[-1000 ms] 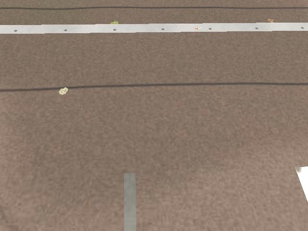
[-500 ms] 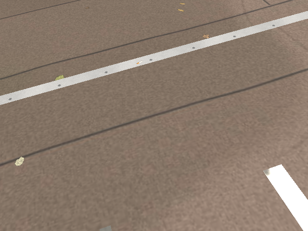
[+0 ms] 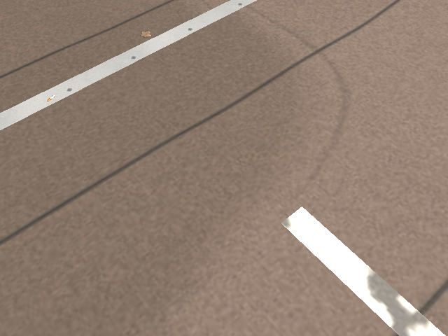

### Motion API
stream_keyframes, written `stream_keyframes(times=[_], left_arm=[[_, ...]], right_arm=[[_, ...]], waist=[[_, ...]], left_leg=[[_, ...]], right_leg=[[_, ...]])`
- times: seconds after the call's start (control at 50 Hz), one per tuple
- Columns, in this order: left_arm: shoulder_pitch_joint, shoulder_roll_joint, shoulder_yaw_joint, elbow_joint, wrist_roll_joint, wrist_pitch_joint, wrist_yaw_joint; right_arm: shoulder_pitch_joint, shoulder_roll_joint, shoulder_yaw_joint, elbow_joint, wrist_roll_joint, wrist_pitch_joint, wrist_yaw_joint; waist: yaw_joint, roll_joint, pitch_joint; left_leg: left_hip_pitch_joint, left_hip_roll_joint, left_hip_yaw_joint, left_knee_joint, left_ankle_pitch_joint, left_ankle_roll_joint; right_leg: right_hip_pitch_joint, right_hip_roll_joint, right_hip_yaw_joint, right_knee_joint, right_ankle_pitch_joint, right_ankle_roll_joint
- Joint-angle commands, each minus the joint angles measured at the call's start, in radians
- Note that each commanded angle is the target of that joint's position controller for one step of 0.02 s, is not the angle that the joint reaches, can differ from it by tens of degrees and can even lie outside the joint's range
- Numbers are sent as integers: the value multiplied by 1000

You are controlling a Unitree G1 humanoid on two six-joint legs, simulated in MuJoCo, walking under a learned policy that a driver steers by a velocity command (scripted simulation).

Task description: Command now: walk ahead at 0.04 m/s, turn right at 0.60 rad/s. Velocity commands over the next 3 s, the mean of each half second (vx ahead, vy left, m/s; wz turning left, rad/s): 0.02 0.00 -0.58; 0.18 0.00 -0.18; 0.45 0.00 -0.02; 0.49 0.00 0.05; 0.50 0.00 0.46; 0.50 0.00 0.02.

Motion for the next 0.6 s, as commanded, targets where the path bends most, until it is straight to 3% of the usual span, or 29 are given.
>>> stream_keyframes(times=[0.02,0.06,0.08,0.1,0.12,0.14,0.16,0.18,0.2,0.22,0.26,0.36,0.42,0.48,0.52,0.54,0.56,0.58,0.6], left_arm=[[17,89,30,-81,0,-4,-17],[45,91,40,-72,2,-3,-24],[74,117,54,-59,5,-5,-17],[117,207,81,-60,5,-9,-2],[108,298,88,-97,25,-18,7],[141,246,76,-92,41,-43,-6],[108,221,64,-80,39,-61,-10],[54,195,59,-77,21,-68,-6],[11,170,49,-83,7,-64,-1],[-18,165,42,-90,8,-60,5],[-28,162,39,-95,18,-55,12],[-10,180,48,-86,13,-43,21],[-17,183,49,-86,13,-36,15],[-34,162,40,-83,11,-30,8],[-54,140,30,-78,0,-25,10],[-22,110,21,-69,7,-27,13],[37,59,5,-66,29,-32,12],[3,110,22,-86,24,-39,18],[5,178,45,-64,21,-41,24]], right_arm=[[-56,-200,-48,-67,18,-8,5],[-58,-199,-48,-59,36,-4,8],[-16,-168,-40,-41,35,-2,11],[25,-114,-25,-37,5,-1,17],[-7,-77,-6,-98,-34,-4,15],[-80,-130,-23,-108,-16,-7,9],[-86,-145,-29,-112,9,-5,6],[-60,-146,-32,-94,9,-3,0],[-54,-155,-36,-85,-1,0,-7],[-43,-156,-37,-81,-7,3,-6],[-21,-134,-32,-76,-3,3,-3],[-62,-100,-17,-94,1,3,1],[-62,-106,-19,-102,7,-3,9],[-27,-108,-21,-100,10,-11,21],[22,-93,-19,-91,2,-20,30],[37,-121,-24,-94,-14,-22,28],[26,-189,-32,-112,-31,-19,22],[14,-182,-27,-100,-49,-22,22],[-17,-154,-20,-122,-39,-29,19]], waist=[[18,166,-148],[47,146,-147],[50,100,-155],[48,-108,-168],[30,-335,-172],[105,-206,-246],[77,-161,-211],[46,-117,-189],[32,-106,-176],[14,-115,-178],[3,-117,-198],[34,-129,-187],[42,-144,-175],[38,-155,-187],[1,-142,-186],[9,-87,-190],[61,144,-193],[56,296,-131],[38,211,-105]], left_leg=[[101,270,-131,-75,283,196],[89,255,-95,8,216,143],[39,215,-56,100,142,90],[-123,120,34,344,-61,3],[-420,-24,11,625,-493,-73],[-445,-39,-159,790,-505,-70],[-457,-19,-191,827,-425,-55],[-454,0,-203,800,-339,-47],[-441,7,-209,764,-283,-50],[-386,-8,-199,764,-240,-58],[-336,-34,-192,717,-189,-71],[-278,-65,-214,471,-179,-83],[-216,-86,-221,376,-192,-72],[-149,-81,-206,269,-179,-53],[-18,-75,-182,54,-7,-20],[70,5,-246,-4,100,13],[142,200,-443,-48,278,96],[32,328,-634,-93,308,277],[14,324,-615,-100,272,308]], right_leg=[[114,1,-28,-116,31,-34],[214,32,-63,-287,122,-74],[316,53,-48,-367,200,-106],[470,-84,159,-446,500,-169],[556,-319,516,-441,726,-366],[516,-330,530,-466,688,-436],[488,-275,439,-467,634,-388],[460,-217,368,-460,558,-326],[430,-189,337,-457,534,-290],[377,-164,308,-457,569,-282],[357,-138,293,-460,569,-284],[355,-124,361,-443,431,-289],[320,-115,427,-435,376,-289],[331,-110,459,-395,406,-273],[288,-67,442,-352,366,-223],[229,-22,406,-305,237,-169],[123,107,262,-115,-57,-99],[35,165,173,10,-309,-48],[26,130,192,178,-308,-17]])
Next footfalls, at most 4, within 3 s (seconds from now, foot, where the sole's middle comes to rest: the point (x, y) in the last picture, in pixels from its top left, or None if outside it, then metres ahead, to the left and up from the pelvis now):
0.10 right None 0.08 -0.14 -0.78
0.54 left None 0.12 0.09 -0.78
0.90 right None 0.03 -0.15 -0.78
1.32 left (247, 330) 0.44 -0.04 -0.78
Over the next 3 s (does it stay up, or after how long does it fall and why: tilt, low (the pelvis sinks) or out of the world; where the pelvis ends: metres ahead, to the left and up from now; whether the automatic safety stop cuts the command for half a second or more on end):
stays up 1.16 -0.33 -0.02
